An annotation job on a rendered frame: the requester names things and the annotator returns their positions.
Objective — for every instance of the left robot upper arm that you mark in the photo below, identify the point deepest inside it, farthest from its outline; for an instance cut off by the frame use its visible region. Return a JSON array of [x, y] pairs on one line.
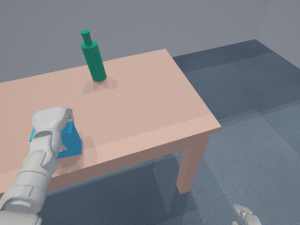
[[8, 217]]

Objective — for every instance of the robot left hand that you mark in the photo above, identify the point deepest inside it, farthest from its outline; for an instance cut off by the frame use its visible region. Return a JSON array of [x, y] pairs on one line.
[[55, 118]]

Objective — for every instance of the left robot forearm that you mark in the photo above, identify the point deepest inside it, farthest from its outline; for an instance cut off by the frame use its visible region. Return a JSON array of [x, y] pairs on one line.
[[27, 192]]

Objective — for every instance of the sponge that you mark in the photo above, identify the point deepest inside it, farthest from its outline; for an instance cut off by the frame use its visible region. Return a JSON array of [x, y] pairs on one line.
[[70, 139]]

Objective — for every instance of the robot right hand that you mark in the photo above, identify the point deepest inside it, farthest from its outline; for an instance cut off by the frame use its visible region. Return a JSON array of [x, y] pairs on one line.
[[246, 215]]

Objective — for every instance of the table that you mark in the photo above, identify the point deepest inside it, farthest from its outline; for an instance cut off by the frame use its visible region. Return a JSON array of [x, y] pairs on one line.
[[145, 108]]

